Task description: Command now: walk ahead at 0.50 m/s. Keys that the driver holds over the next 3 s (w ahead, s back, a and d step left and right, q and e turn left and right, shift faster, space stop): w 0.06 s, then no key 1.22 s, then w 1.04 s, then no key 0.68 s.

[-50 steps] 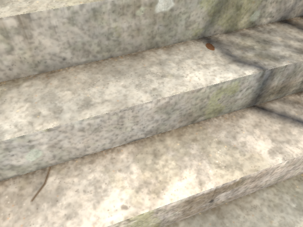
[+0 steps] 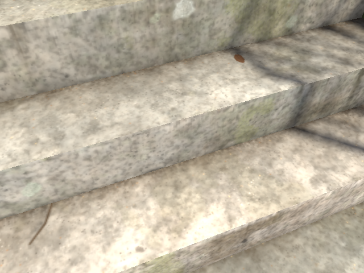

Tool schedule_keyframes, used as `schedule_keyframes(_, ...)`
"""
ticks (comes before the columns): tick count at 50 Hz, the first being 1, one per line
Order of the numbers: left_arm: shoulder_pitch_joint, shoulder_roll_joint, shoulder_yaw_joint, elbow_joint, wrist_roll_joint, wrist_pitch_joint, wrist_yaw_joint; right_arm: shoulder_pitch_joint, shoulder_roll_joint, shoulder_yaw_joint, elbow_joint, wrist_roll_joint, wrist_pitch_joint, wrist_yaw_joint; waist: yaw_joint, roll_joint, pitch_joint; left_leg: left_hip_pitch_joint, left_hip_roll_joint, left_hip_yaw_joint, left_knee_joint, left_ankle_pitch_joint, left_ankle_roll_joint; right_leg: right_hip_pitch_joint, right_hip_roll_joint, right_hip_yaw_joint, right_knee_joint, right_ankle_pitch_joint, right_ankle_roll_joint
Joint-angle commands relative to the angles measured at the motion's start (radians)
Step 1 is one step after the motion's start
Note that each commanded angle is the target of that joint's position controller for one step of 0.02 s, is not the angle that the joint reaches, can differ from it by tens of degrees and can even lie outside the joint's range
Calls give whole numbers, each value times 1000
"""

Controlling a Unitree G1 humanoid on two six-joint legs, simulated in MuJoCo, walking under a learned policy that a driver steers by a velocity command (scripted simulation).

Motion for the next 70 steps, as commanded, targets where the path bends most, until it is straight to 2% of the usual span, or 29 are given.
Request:
schedule_keyframes(1, -54, 98, 19, -64, 0, -13, 2, -35, -104, -18, -49, 0, -11, -3, 0, -4, -62, 33, 146, -116, -4, 127, 49, -4, -212, 149, -18, 188, 34)
schedule_keyframes(6, -20, 109, 20, -50, 1, -12, 2, -8, -112, -20, -31, 2, -8, -4, 3, -5, -64, 28, 144, -105, 20, 151, 45, 10, -211, 142, 13, 238, 36)
schedule_keyframes(15, 24, 111, 23, -24, -7, 7, 6, 22, -117, -26, 5, 5, 11, -2, 4, -1, -40, 13, 147, -104, 51, 147, 38, -20, -210, 147, 47, 228, 35)
schedule_keyframes(29, 138, 101, 34, 26, -9, 31, 11, 99, -99, -31, 71, 0, 37, -5, 8, 10, 13, -30, 140, -103, 57, 27, 35, -79, -193, 153, 37, 60, 31)
schedule_keyframes(45, 240, 54, 51, 55, -10, 35, 17, 199, -53, -38, 119, 0, 48, -13, 3, 2, 45, -77, 127, -92, 87, -42, 36, -125, -180, 160, 33, -6, 19)
schedule_keyframes(64, 305, 3, 69, 71, -14, 34, 26, 279, -3, -50, 134, 0, 53, -25, 4, 6, 61, -100, 121, -82, 109, -50, 31, -119, -172, 157, 49, 51, 18)
schedule_keyframes(65, 303, -6, 67, 70, -12, 34, 26, 281, 7, -48, 134, -1, 54, -26, 5, 2, 49, -90, 116, -80, 101, -78, 31, -120, -171, 162, 28, -16, 17)
schedule_keyframes(67, 278, -7, 67, 61, -10, 35, 27, 267, 14, -46, 126, -9, 55, -27, 4, -10, 76, -84, 102, -70, 94, -112, 33, -165, -166, 181, -27, -203, 12)
schedule_keyframes(70, 254, -4, 70, 50, -14, 29, 28, 269, 20, -46, 115, -15, 48, -28, -3, -17, 92, -76, 91, -58, 100, -110, 41, -188, -164, 193, -63, -266, -1)
Next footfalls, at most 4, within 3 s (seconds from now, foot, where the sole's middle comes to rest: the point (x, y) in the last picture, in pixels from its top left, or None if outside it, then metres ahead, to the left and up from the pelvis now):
none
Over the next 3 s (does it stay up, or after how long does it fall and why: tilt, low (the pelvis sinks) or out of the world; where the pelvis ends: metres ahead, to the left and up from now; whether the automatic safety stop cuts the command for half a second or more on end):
stays up -0.02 0.02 0.00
